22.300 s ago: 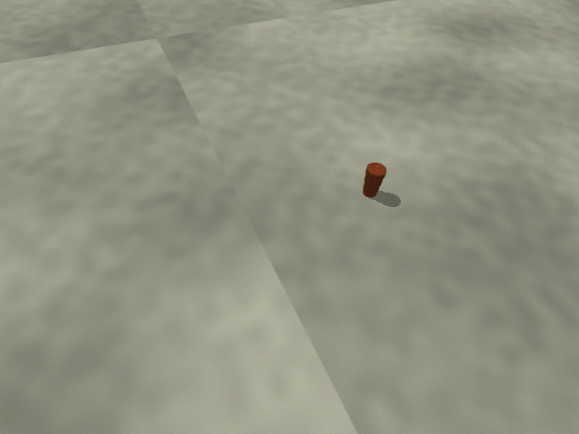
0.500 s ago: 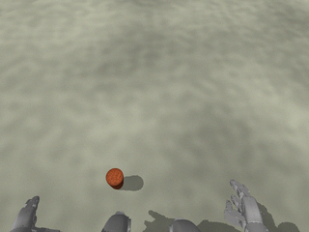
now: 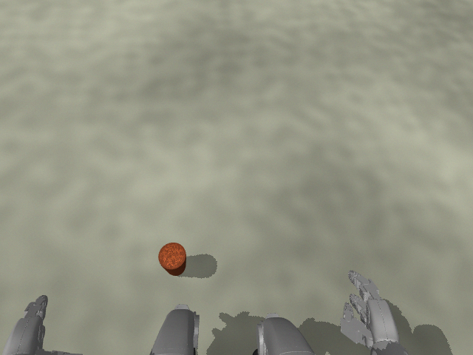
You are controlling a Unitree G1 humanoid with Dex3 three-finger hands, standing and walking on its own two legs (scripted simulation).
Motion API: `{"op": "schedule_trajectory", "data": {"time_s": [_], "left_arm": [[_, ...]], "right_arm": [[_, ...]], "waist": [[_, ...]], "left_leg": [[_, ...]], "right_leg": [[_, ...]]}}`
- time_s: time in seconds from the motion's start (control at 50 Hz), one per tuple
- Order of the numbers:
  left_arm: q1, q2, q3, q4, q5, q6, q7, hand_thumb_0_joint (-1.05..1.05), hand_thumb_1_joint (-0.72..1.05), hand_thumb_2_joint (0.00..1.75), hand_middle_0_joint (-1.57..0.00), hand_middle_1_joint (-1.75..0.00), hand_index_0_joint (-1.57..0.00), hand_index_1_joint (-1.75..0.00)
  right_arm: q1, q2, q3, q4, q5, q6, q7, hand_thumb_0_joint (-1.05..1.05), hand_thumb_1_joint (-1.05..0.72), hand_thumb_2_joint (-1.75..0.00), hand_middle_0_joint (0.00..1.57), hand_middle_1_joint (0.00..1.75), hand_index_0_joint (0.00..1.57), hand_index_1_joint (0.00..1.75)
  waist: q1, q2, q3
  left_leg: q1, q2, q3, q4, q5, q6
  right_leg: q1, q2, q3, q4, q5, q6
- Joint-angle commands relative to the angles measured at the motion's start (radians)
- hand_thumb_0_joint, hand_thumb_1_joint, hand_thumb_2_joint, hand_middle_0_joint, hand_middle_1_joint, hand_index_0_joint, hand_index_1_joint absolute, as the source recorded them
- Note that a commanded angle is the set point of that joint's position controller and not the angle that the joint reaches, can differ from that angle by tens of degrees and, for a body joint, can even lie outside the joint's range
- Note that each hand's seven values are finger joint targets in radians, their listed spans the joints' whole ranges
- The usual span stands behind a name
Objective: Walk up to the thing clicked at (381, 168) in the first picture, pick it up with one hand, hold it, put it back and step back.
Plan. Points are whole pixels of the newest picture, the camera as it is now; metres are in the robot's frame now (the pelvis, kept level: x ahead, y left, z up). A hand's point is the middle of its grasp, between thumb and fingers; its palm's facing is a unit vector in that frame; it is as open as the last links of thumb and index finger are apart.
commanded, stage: go down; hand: left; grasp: from the side
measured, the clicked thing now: (174, 261) +0.41 +0.17 -0.60
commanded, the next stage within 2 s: approach in 1.70 s
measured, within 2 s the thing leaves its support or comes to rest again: neither
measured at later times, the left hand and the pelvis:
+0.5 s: hand (79, 283) +0.26 +0.31 -0.19, palm faces +0.11 -0.98 -0.18, open 17.1 cm; pelvis -0.04 -0.01 -0.12, yaw -3 degrees
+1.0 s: hand (82, 261) +0.32 +0.34 -0.25, palm faces +0.09 -0.99 -0.11, open 17.1 cm; pelvis -0.07 -0.01 -0.22, yaw -6 degrees
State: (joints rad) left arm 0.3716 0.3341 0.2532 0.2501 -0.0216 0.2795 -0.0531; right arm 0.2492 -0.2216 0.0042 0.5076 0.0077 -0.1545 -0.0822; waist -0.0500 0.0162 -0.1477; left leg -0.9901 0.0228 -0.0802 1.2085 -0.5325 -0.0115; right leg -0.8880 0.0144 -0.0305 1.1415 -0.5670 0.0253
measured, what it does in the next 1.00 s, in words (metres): lowers itself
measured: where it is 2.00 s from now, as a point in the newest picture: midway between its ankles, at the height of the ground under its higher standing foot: outside the picture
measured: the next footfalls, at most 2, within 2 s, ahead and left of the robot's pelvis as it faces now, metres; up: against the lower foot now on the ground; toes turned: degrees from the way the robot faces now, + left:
none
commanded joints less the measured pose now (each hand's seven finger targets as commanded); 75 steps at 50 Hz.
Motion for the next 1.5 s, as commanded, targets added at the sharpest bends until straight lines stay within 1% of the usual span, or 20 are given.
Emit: {"op": "schedule_trajectory", "data": {"time_s": [0.0, 0.06, 0.08, 0.18, 0.26, 0.3, 0.32, 0.44, 0.5, 0.58, 0.64, 0.7, 0.76, 0.78, 0.8, 0.82, 0.9, 1.08, 1.26, 1.48], "left_arm": [[0.065, 0.182, 0.098, -0.136, -0.006, -0.061, 0.006, 0.0, -0.44, 0.14, -0.03, -0.05, -0.01, -0.06], [-0.028, 0.2, 0.097, -0.162, -0.012, -0.092, 0.002, 0.0, -0.39, 0.15, -0.02, -0.04, -0.01, -0.06], [-0.032, 0.203, 0.112, -0.082, -0.014, -0.103, -0.001, 0.0, -0.41, 0.15, -0.02, -0.04, 0.0, -0.06], [-0.292, 0.255, 0.162, 0.054, -0.047, -0.271, -0.063, 0.0, -0.45, 0.11, -0.03, -0.04, -0.02, -0.05], [-0.336, 0.344, 0.245, 0.128, -0.094, -0.424, -0.181, 0.0, -0.56, 0.11, -0.04, -0.09, -0.04, -0.09], [-0.388, 0.358, 0.238, 0.138, -0.107, -0.477, -0.237, 0.0, -0.51, 0.12, -0.04, -0.08, -0.03, -0.09], [-0.403, 0.394, 0.283, 0.172, -0.117, -0.5, -0.254, 0.0, -0.51, 0.12, -0.03, -0.08, -0.03, -0.09], [-0.4, 0.444, 0.368, 0.348, -0.149, -0.565, -0.331, 0.0, -0.5, 0.16, -0.03, -0.09, -0.02, -0.1], [-0.498, 0.508, 0.408, 0.341, -0.158, -0.591, -0.368, 0.0, -0.54, 0.14, -0.03, -0.09, -0.02, -0.1], [-0.714, 0.575, 0.435, 0.29, -0.178, -0.663, -0.405, 0.0, -0.49, 0.15, -0.02, -0.08, -0.02, -0.09], [-0.795, 0.593, 0.443, 0.366, -0.187, -0.703, -0.431, 0.0, -0.43, 0.14, -0.02, -0.07, -0.01, -0.08], [-0.85, 0.599, 0.435, 0.439, -0.187, -0.72, -0.468, 0.0, -0.44, 0.13, -0.02, -0.08, -0.02, -0.08], [-0.844, 0.642, 0.455, 0.502, -0.182, -0.717, -0.498, 0.0, -0.47, 0.1, -0.03, -0.07, -0.03, -0.06], [-0.892, 0.679, 0.469, 0.446, -0.181, -0.723, -0.507, 0.0, -0.45, 0.1, -0.03, -0.07, -0.03, -0.06], [-0.842, 0.659, 0.462, 0.549, -0.178, -0.713, -0.513, 0.0, -0.44, 0.09, -0.03, -0.06, -0.03, -0.05], [-0.893, 0.688, 0.486, 0.484, -0.186, -0.719, -0.518, 0.0, -0.47, 0.09, -0.04, -0.06, -0.03, -0.06], [-0.876, 0.752, 0.542, 0.508, -0.207, -0.722, -0.528, 0.0, -0.5, 0.1, -0.04, -0.06, -0.03, -0.07], [-0.996, 0.756, 0.527, 0.54, -0.212, -0.749, -0.586, 0.0, -0.52, 0.08, -0.03, -0.05, -0.03, -0.06], [-1.074, 0.835, 0.548, 0.564, -0.206, -0.754, -0.61, 0.0, -0.53, 0.07, -0.04, -0.06, -0.04, -0.06], [-1.102, 0.872, 0.572, 0.595, -0.226, -0.747, -0.645, 0.0, -0.52, 0.09, -0.03, -0.06, -0.03, -0.06]], "right_arm": [[-0.011, -0.152, -0.073, -0.13, 0.001, -0.056, -0.017, 0.0, -0.86, -0.89, 0.2, 0.3, 0.2, 0.3], [-0.019, -0.157, -0.072, -0.135, 0.003, -0.063, -0.017, 0.0, -0.87, -0.9, 0.2, 0.3, 0.2, 0.3], [-0.02, -0.167, -0.074, -0.116, 0.002, -0.068, -0.019, 0.0, -0.86, -0.9, 0.2, 0.3, 0.2, 0.3], [-0.053, -0.177, -0.07, -0.087, -0.001, -0.105, -0.012, 0.0, -0.91, -0.91, 0.2, 0.3, 0.2, 0.3], [-0.045, -0.211, -0.079, -0.061, -0.001, -0.122, -0.002, 0.0, -0.89, -0.9, 0.2, 0.3, 0.2, 0.3], [-0.038, -0.224, -0.08, -0.045, -0.006, -0.12, 0.004, 0.0, -0.88, -0.9, 0.2, 0.3, 0.2, 0.3], [-0.039, -0.234, -0.079, -0.036, -0.005, -0.114, 0.007, 0.0, -0.88, -0.9, 0.2, 0.3, 0.2, 0.3], [-0.049, -0.249, -0.071, 0.009, -0.01, -0.079, 0.029, 0.0, -0.87, -0.9, 0.2, 0.3, 0.2, 0.3], [-0.054, -0.261, -0.075, 0.02, -0.009, -0.066, 0.04, 0.0, -0.87, -0.9, 0.2, 0.3, 0.2, 0.3], [-0.064, -0.261, -0.074, 0.037, -0.014, -0.063, 0.04, 0.0, -0.87, -0.9, 0.2, 0.3, 0.2, 0.3], [-0.065, -0.255, -0.064, 0.056, -0.019, -0.065, 0.035, 0.0, -0.89, -0.9, 0.2, 0.3, 0.2, 0.3], [-0.061, -0.266, -0.06, 0.068, -0.021, -0.064, 0.033, 0.0, -0.88, -0.9, 0.2, 0.3, 0.2, 0.3], [-0.049, -0.289, -0.05, 0.082, -0.023, -0.056, 0.033, 0.0, -0.88, -0.9, 0.2, 0.3, 0.2, 0.3], [-0.046, -0.293, -0.046, 0.083, -0.022, -0.054, 0.035, 0.0, -0.88, -0.9, 0.2, 0.3, 0.2, 0.3], [-0.052, -0.29, -0.039, 0.085, -0.023, -0.051, 0.038, 0.0, -0.88, -0.9, 0.2, 0.3, 0.2, 0.3], [-0.048, -0.294, -0.042, 0.085, -0.021, -0.048, 0.037, 0.0, -0.88, -0.9, 0.2, 0.3, 0.2, 0.3], [-0.051, -0.298, -0.023, 0.084, -0.018, -0.043, 0.043, 0.0, -0.89, -0.9, 0.2, 0.3, 0.2, 0.3], [-0.042, -0.313, -0.021, 0.115, -0.03, -0.041, 0.049, 0.0, -0.9, -0.9, 0.2, 0.3, 0.2, 0.3], [-0.038, -0.338, -0.012, 0.125, -0.034, -0.037, 0.047, 0.0, -0.89, -0.9, 0.2, 0.3, 0.2, 0.3], [-0.04, -0.346, 0.011, 0.118, -0.038, -0.035, 0.048, 0.0, -0.9, -0.9, 0.2, 0.3, 0.2, 0.3]], "waist": [[0.017, 0.101, -0.193], [-0.003, 0.09, -0.178], [-0.012, 0.072, -0.157], [-0.024, 0.063, -0.152], [0.021, 0.111, -0.327], [0.023, 0.155, -0.409], [0.043, 0.157, -0.434], [0.098, 0.117, -0.524], [0.086, 0.105, -0.567], [0.045, 0.09, -0.582], [0.027, 0.071, -0.557], [0.026, 0.102, -0.54], [0.045, 0.159, -0.568], [0.058, 0.204, -0.605], [0.053, 0.17, -0.559], [0.06, 0.186, -0.59], [0.077, 0.156, -0.597], [0.022, 0.187, -0.584], [0.028, 0.234, -0.552], [0.007, 0.189, -0.554]], "left_leg": [[0.201, -0.004, 0.028, -0.188, 0.205, 0.018], [0.165, -0.005, 0.028, -0.167, 0.167, 0.021], [0.139, -0.003, 0.026, -0.154, 0.134, 0.024], [-0.018, -0.003, 0.018, -0.026, 0.013, 0.029], [-0.053, -0.006, 0.013, 0.083, 0.077, 0.025], [-0.03, -0.003, 0.003, 0.132, 0.151, 0.021], [-0.035, -0.001, -0.002, 0.153, 0.175, 0.018], [-0.132, -0.006, 0.015, 0.287, 0.293, 0.032], [-0.192, -0.005, 0.013, 0.341, 0.296, 0.036], [-0.281, 0.001, 0.013, 0.405, 0.164, 0.045], [-0.37, 0.004, 0.021, 0.449, 0.078, 0.049], [-0.401, 0.008, 0.016, 0.46, -0.006, 0.042], [-0.369, 0.012, 0.004, 0.471, 0.03, 0.033], [-0.335, 0.015, -0.009, 0.464, 0.043, 0.025], [-0.363, 0.016, -0.014, 0.468, 0.033, 0.026], [-0.37, 0.015, -0.009, 0.484, 0.029, 0.027], [-0.443, 0.01, 0.005, 0.53, 0.062, 0.035], [-0.484, 0.017, -0.001, 0.617, 0.078, 0.035], [-0.544, 0.02, -0.014, 0.623, -0.074, 0.025], [-0.616, 0.013, 0.006, 0.719, -0.012, 0.037]], "right_leg": [[0.047, 0.016, -0.022, -0.126, 0.195, -0.045], [0.011, 0.013, -0.023, -0.117, 0.168, -0.044], [-0.016, 0.014, -0.018, -0.106, 0.141, -0.042], [-0.216, 0.007, -0.012, 0.039, 0.04, -0.045], [-0.305, 0.005, -0.003, 0.177, 0.08, -0.052], [-0.371, 0.004, -0.008, 0.233, 0.119, -0.057], [-0.399, 0.007, -0.014, 0.267, 0.125, -0.058], [-0.445, 0.022, -0.013, 0.344, 0.201, -0.063], [-0.474, 0.024, -0.014, 0.395, 0.208, -0.061], [-0.533, 0.029, -0.006, 0.43, 0.119, -0.053], [-0.561, 0.03, 0.014, 0.439, 0.056, -0.048], [-0.635, 0.033, 0.005, 0.465, -0.019, -0.056], [-0.688, 0.036, -0.027, 0.528, 0.009, -0.067], [-0.707, 0.035, -0.037, 0.556, 0.017, -0.071], [-0.734, 0.037, -0.043, 0.563, 0.005, -0.069], [-0.732, 0.037, -0.043, 0.572, 0.005, -0.071], [-0.705, 0.041, -0.042, 0.601, 0.026, -0.069], [-0.79, 0.042, -0.052, 0.678, 0.046, -0.07], [-0.876, 0.043, -0.071, 0.741, -0.053, -0.074], [-0.873, 0.048, -0.074, 0.77, -0.012, -0.069]]}}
